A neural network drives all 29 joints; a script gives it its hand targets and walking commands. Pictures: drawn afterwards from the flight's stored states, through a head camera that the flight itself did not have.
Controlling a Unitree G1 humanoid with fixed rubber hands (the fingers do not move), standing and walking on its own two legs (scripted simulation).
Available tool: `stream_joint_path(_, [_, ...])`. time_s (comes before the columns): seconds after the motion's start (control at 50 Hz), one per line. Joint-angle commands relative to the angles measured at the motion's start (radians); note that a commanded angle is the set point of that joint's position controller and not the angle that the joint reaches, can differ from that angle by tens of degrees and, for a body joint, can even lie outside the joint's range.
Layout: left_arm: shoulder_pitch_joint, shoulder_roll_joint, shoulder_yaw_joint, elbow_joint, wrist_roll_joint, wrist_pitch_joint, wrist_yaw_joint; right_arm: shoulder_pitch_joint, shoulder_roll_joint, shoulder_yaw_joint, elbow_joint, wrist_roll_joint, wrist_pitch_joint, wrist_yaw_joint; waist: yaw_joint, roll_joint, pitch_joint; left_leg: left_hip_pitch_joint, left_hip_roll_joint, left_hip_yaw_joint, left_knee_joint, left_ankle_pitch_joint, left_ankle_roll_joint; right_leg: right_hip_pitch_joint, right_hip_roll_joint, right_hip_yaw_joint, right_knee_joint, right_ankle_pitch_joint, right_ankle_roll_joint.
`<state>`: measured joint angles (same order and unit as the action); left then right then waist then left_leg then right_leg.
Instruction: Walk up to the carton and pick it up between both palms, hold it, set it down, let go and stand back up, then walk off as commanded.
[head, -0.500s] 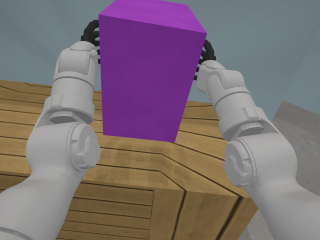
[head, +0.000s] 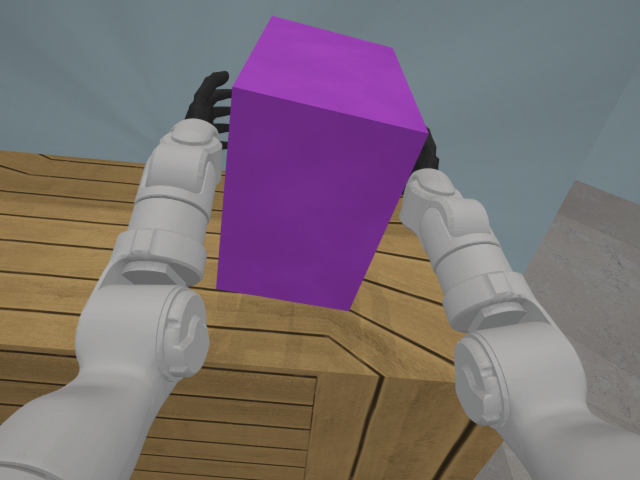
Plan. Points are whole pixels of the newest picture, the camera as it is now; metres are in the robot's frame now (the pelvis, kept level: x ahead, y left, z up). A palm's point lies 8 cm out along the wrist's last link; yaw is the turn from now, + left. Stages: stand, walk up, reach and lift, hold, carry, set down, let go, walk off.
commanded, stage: set down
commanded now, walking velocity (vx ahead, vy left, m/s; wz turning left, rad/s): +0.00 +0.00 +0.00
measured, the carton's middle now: (309, 160) +0.45 -0.02 +0.24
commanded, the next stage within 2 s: none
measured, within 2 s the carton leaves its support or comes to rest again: neither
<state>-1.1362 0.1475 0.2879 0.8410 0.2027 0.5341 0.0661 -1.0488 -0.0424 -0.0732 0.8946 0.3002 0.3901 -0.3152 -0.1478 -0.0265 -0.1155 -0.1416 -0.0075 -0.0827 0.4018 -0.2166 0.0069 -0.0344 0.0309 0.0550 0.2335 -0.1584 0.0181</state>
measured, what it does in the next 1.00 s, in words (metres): stands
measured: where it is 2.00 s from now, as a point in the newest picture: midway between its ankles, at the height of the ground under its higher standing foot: outside the picture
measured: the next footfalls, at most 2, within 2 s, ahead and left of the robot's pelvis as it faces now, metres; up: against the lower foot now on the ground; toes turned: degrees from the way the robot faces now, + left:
none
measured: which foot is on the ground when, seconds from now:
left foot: down 0.00-1.00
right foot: down 0.00-1.00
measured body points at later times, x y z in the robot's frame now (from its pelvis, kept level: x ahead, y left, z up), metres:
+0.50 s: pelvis +0.00 +0.00 +0.00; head -0.05 +0.03 +0.45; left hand +0.45 +0.11 +0.24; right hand +0.40 -0.15 +0.21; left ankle +0.00 +0.11 -0.75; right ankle -0.02 -0.14 -0.75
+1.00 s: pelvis +0.00 +0.01 +0.00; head -0.03 +0.05 +0.45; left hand +0.47 +0.12 +0.21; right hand +0.40 -0.14 +0.18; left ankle +0.00 +0.11 -0.75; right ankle -0.02 -0.13 -0.75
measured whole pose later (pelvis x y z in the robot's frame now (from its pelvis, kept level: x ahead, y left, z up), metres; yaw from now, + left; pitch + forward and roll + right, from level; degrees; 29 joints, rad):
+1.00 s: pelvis +0.00 +0.01 +0.00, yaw -1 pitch -1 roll -2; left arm -1.12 0.17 0.32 1.12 0.24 0.27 0.01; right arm -0.94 0.13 -0.36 0.93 -0.04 0.22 -0.29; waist -0.16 -0.06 -0.07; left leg -0.15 -0.01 -0.04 0.37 -0.20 0.02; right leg -0.06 0.01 0.04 0.22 -0.15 0.03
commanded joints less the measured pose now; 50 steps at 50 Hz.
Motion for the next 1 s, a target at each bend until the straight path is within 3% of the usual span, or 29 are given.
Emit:
stream_joint_path(0.0, [-0.712, -0.722, -0.235, -0.085, -0.13, -0.054, -0.176, -1.051, 0.547, 0.194, -0.384, 0.07, -0.1, 0.124, -0.013, 0.09, -0.48, 0.293, -0.039, 0.073, 0.006, 0.447, -0.083, 0.043, 0.051, -0.115, 0.006, 0.372, 0.018])
stream_joint_path(0.04, [-0.713, -0.688, -0.187, -0.052, -0.104, -0.06, -0.192, -1.026, 0.567, 0.19, -0.341, 0.04, -0.094, 0.12, -0.005, 0.028, -0.417, 0.26, -0.037, 0.071, -0.018, 0.378, -0.064, 0.055, 0.041, -0.101, -0.005, 0.349, 0.027])
stream_joint_path(0.06, [-0.725, -0.676, -0.186, -0.018, -0.104, -0.061, -0.194, -1.032, 0.551, 0.173, -0.301, 0.04, -0.088, 0.122, -0.014, 0.069, -0.366, 0.247, -0.037, 0.08, -0.034, 0.332, -0.063, 0.036, 0.03, -0.095, 0.005, 0.319, 0.031])
stream_joint_path(0.08, [-0.706, -0.674, -0.168, -0.006, -0.098, -0.062, -0.205, -1.004, 0.571, 0.177, -0.317, 0.023, -0.09, 0.121, 0.019, 0.051, -0.37, 0.236, -0.037, 0.086, -0.038, 0.326, -0.058, 0.059, 0.032, -0.094, 0.0, 0.295, 0.033])
stream_joint_path(0.1, [-0.722, -0.679, -0.173, -0.008, -0.096, -0.076, -0.203, -0.97, 0.561, 0.119, -0.265, -0.001, -0.097, 0.121, -0.026, 0.062, -0.382, 0.232, -0.039, 0.085, -0.043, 0.315, -0.064, 0.057, 0.035, -0.102, 0.002, 0.32, 0.03])
stream_joint_path(0.14, [-0.73, -0.695, -0.168, -0.002, -0.098, -0.098, -0.203, -1.024, 0.58, 0.137, -0.317, -0.009, -0.118, 0.126, -0.006, 0.071, -0.44, 0.272, -0.039, 0.087, -0.026, 0.361, -0.074, 0.061, 0.037, -0.103, -0.002, 0.33, 0.025])
stream_joint_path(0.16, [-0.738, -0.703, -0.188, -0.025, -0.115, -0.107, -0.206, -1.028, 0.583, 0.131, -0.347, -0.004, -0.132, 0.127, -0.031, 0.075, -0.492, 0.293, -0.038, 0.092, -0.016, 0.396, -0.075, 0.062, 0.047, -0.116, 0.006, 0.387, 0.024])
stream_joint_path(0.18, [-0.711, -0.702, -0.174, 0.004, -0.093, -0.108, -0.203, -1.014, 0.576, 0.13, -0.335, -0.008, -0.138, 0.131, -0.006, 0.099, -0.466, 0.29, -0.033, 0.095, -0.02, 0.394, -0.08, 0.075, 0.044, -0.116, 0.013, 0.389, 0.023])
stream_joint_path(0.22, [-0.699, -0.687, -0.155, 0.052, -0.083, -0.121, -0.226, -0.962, 0.578, 0.1, -0.305, -0.056, -0.136, 0.125, -0.033, 0.077, -0.404, 0.244, -0.044, 0.099, -0.039, 0.323, -0.066, 0.097, 0.028, -0.115, 0.0, 0.371, 0.027])
stream_joint_path(0.24, [-0.706, -0.697, -0.159, 0.042, -0.079, -0.129, -0.223, -0.965, 0.581, 0.085, -0.269, -0.068, -0.143, 0.127, -0.033, 0.104, -0.369, 0.24, -0.035, 0.1, -0.041, 0.313, -0.072, 0.093, 0.021, -0.122, 0.005, 0.333, 0.022])
stream_joint_path(0.26, [-0.683, -0.679, -0.138, 0.049, -0.074, -0.126, -0.225, -0.956, 0.568, 0.087, -0.262, -0.07, -0.143, 0.128, -0.013, 0.072, -0.341, 0.241, -0.031, 0.1, -0.041, 0.321, -0.068, 0.074, 0.029, -0.114, 0.008, 0.344, 0.028])
stream_joint_path(0.28, [-0.709, -0.709, -0.175, 0.001, -0.079, -0.142, -0.221, -0.937, 0.596, 0.093, -0.265, -0.068, -0.155, 0.129, -0.014, 0.136, -0.4, 0.259, -0.032, 0.106, -0.03, 0.366, -0.079, 0.094, 0.028, -0.112, 0.019, 0.369, 0.023])
stream_joint_path(0.32, [-0.77, -0.706, -0.203, -0.002, -0.097, -0.158, -0.224, -0.977, 0.607, 0.085, -0.278, -0.075, -0.175, 0.136, -0.033, 0.138, -0.449, 0.262, -0.041, 0.11, -0.021, 0.364, -0.089, 0.085, 0.029, -0.119, 0.02, 0.368, 0.022])
stream_joint_path(0.34, [-0.741, -0.697, -0.184, 0.037, -0.093, -0.157, -0.224, -0.985, 0.606, 0.072, -0.327, -0.088, -0.181, 0.135, -0.016, 0.116, -0.446, 0.251, -0.034, 0.105, -0.024, 0.35, -0.079, 0.082, 0.033, -0.114, 0.005, 0.344, 0.024])
stream_joint_path(0.42, [-0.713, -0.702, -0.167, 0.037, -0.082, -0.189, -0.22, -0.934, 0.631, 0.082, -0.274, -0.115, -0.188, 0.137, -0.024, 0.113, -0.442, 0.258, -0.035, 0.098, -0.023, 0.365, -0.074, 0.101, 0.024, -0.117, 0.011, 0.411, 0.026])
stream_joint_path(0.44, [-0.711, -0.702, -0.176, 0.053, -0.079, -0.191, -0.223, -0.955, 0.622, 0.075, -0.294, -0.116, -0.198, 0.137, -0.043, 0.102, -0.428, 0.255, -0.04, 0.099, -0.022, 0.356, -0.081, 0.104, 0.032, -0.126, 0.02, 0.427, 0.027])
stream_joint_path(0.46, [-0.68, -0.717, -0.192, 0.027, -0.074, -0.193, -0.221, -0.949, 0.606, 0.092, -0.353, -0.116, -0.212, 0.142, -0.022, 0.115, -0.478, 0.27, -0.035, 0.1, -0.019, 0.383, -0.085, 0.112, 0.033, -0.128, 0.021, 0.425, 0.023])
stream_joint_path(0.5, [-0.744, -0.745, -0.236, -0.034, -0.113, -0.208, -0.216, -0.976, 0.642, 0.123, -0.404, -0.102, -0.217, 0.138, -0.036, 0.102, -0.559, 0.294, -0.038, 0.092, 0.005, 0.425, -0.084, 0.093, 0.031, -0.12, 0.029, 0.497, 0.028])
stream_joint_path(0.6, [-0.67, -0.688, -0.168, 0.143, -0.06, -0.2, -0.24, -0.947, 0.628, 0.048, -0.333, -0.17, -0.213, 0.138, -0.027, 0.105, -0.441, 0.234, -0.038, 0.112, -0.045, 0.296, -0.07, 0.08, 0.02, -0.121, 0.01, 0.361, 0.025])
stream_joint_path(0.66, [-0.694, -0.688, -0.163, 0.11, -0.067, -0.229, -0.228, -0.926, 0.613, 0.029, -0.307, -0.205, -0.229, 0.157, -0.027, 0.152, -0.469, 0.249, -0.026, 0.116, -0.04, 0.294, -0.086, 0.061, 0.02, -0.129, 0.009, 0.326, 0.016])
stream_joint_path(0.7, [-0.729, -0.711, -0.175, 0.094, -0.096, -0.251, -0.222, -0.949, 0.626, 0.029, -0.317, -0.201, -0.242, 0.16, -0.018, 0.131, -0.524, 0.263, -0.025, 0.111, -0.017, 0.351, -0.092, 0.074, 0.031, -0.136, 0.021, 0.344, 0.018])
stream_joint_path(0.72, [-0.685, -0.643, -0.12, 0.187, -0.056, -0.249, -0.231, -0.882, 0.615, 0.009, -0.216, -0.226, -0.223, 0.159, -0.026, 0.112, -0.404, 0.246, -0.033, 0.119, -0.039, 0.297, -0.079, 0.075, 0.016, -0.135, 0.011, 0.334, 0.019])
stream_joint_path(0.74, [-0.657, -0.646, -0.076, 0.24, -0.033, -0.241, -0.245, -0.91, 0.602, -0.014, -0.226, -0.254, -0.229, 0.157, -0.011, 0.086, -0.372, 0.215, -0.025, 0.117, -0.062, 0.255, -0.067, 0.066, 0.014, -0.133, -0.004, 0.293, 0.015])
stream_joint_path(0.76, [-0.657, -0.64, -0.089, 0.232, -0.033, -0.248, -0.248, -0.88, 0.603, -0.044, -0.17, -0.264, -0.225, 0.16, -0.035, 0.107, -0.36, 0.207, -0.033, 0.133, -0.075, 0.247, -0.071, 0.077, 0.01, -0.131, -0.007, 0.293, 0.017])
stream_joint_path(0.86, [-0.687, -0.645, -0.132, 0.196, -0.057, -0.282, -0.247, -0.922, 0.614, -0.038, -0.279, -0.268, -0.27, 0.172, -0.016, 0.123, -0.465, 0.265, -0.031, 0.131, -0.021, 0.385, -0.084, 0.057, 0.03, -0.145, 0.022, 0.363, 0.019])
stream_joint_path(0.92, [-0.699, -0.644, -0.127, 0.178, -0.049, -0.306, -0.238, -0.826, 0.641, -0.025, -0.178, -0.286, -0.264, 0.178, -0.028, 0.148, -0.461, 0.311, -0.015, 0.121, -0.013, 0.442, -0.098, 0.026, 0.028, -0.15, 0.004, 0.333, 0.006])
stream_joint_path(0.94, [-0.721, -0.66, -0.133, 0.15, -0.059, -0.309, -0.235, -0.86, 0.658, -0.012, -0.242, -0.288, -0.276, 0.179, -0.001, 0.145, -0.496, 0.304, -0.02, 0.135, -0.011, 0.433, -0.094, 0.043, 0.024, -0.152, 0.019, 0.345, 0.007])
stream_joint_path(0.96, [-0.678, -0.662, -0.127, 0.177, -0.034, -0.299, -0.239, -0.8, 0.635, -0.053, -0.189, -0.322, -0.276, 0.178, -0.036, 0.151, -0.439, 0.29, -0.014, 0.127, -0.016, 0.436, -0.106, 0.036, 0.03, -0.157, 0.004, 0.318, 0.002])
stream_joint_path(0.98, [-0.654, -0.637, -0.134, 0.213, -0.045, -0.294, -0.25, -0.834, 0.627, -0.033, -0.226, -0.305, -0.282, 0.176, -0.02, 0.146, -0.446, 0.305, -0.011, 0.133, -0.016, 0.458, -0.094, 0.031, 0.028, -0.154, 0.002, 0.344, 0.01])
